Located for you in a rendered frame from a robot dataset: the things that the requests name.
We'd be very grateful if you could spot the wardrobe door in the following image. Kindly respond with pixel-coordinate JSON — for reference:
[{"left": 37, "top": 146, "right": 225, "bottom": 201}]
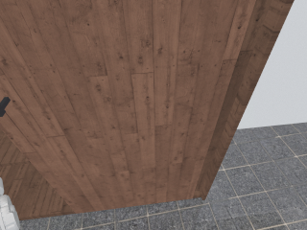
[
  {"left": 195, "top": 0, "right": 272, "bottom": 191},
  {"left": 0, "top": 0, "right": 256, "bottom": 214}
]

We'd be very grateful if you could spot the handle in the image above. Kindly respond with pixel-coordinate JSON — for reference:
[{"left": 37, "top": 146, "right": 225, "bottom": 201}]
[{"left": 0, "top": 97, "right": 11, "bottom": 117}]

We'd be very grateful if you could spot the robot left upper arm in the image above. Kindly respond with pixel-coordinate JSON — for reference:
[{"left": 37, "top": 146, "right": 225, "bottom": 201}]
[{"left": 0, "top": 195, "right": 20, "bottom": 230}]

